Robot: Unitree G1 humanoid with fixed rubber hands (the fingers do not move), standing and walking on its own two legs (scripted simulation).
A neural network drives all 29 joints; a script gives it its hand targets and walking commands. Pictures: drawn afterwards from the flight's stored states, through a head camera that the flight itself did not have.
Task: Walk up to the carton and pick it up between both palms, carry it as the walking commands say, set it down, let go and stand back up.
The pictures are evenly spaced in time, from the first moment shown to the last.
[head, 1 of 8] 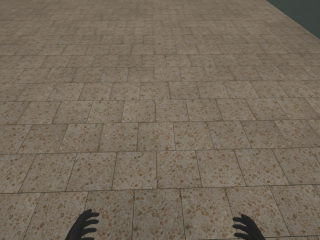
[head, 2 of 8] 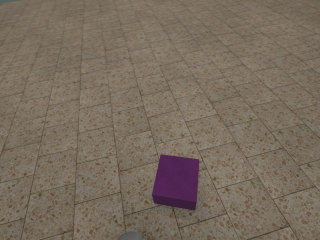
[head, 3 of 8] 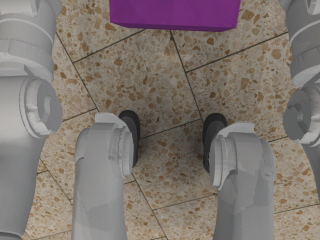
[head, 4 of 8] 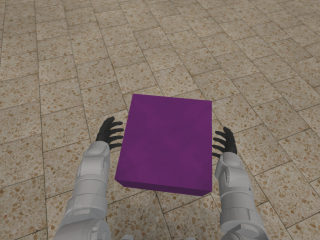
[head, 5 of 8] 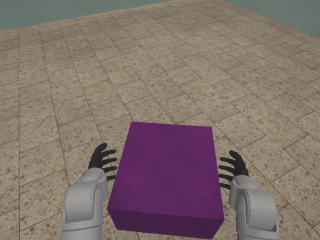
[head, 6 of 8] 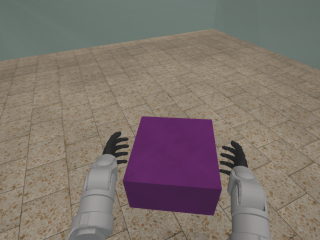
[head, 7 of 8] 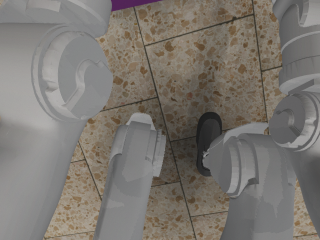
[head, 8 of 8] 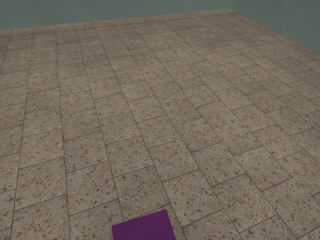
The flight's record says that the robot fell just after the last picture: no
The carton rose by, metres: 0.77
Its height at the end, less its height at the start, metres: +0.05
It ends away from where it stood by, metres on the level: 1.80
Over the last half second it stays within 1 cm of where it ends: yes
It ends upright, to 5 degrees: no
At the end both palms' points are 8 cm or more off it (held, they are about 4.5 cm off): yes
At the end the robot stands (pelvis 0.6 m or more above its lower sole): yes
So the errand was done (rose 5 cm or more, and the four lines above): no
